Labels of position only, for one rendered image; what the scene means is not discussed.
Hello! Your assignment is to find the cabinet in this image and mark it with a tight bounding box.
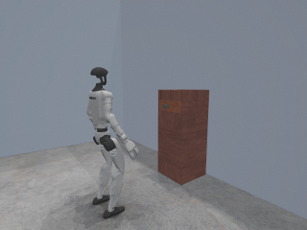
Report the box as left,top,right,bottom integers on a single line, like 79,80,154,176
157,89,209,185

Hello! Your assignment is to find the robot left thigh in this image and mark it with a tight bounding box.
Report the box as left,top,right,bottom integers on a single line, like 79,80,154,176
93,136,112,173

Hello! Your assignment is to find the robot left upper arm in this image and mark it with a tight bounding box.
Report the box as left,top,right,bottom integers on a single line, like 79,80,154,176
86,91,92,117

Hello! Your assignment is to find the robot left forearm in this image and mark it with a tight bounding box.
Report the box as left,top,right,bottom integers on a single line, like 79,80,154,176
88,115,98,130

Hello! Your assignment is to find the robot right forearm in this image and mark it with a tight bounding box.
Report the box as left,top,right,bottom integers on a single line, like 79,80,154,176
108,114,129,144

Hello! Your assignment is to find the robot right upper arm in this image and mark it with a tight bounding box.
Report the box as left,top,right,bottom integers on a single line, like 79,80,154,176
101,91,113,123

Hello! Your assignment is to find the drawer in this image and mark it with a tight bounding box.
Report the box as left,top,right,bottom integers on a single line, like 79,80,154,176
159,100,182,113

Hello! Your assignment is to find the robot right shin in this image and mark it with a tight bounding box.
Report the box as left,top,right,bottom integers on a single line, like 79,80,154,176
107,172,125,212

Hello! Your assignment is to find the right robot hand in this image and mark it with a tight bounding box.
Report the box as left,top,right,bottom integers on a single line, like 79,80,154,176
124,140,139,160

